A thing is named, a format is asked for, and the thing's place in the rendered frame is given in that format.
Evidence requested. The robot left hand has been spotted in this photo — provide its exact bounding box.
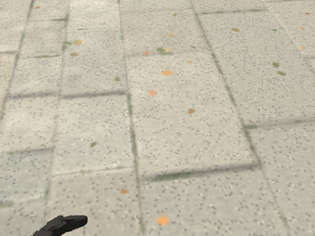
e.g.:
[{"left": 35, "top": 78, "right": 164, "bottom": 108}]
[{"left": 32, "top": 215, "right": 88, "bottom": 236}]

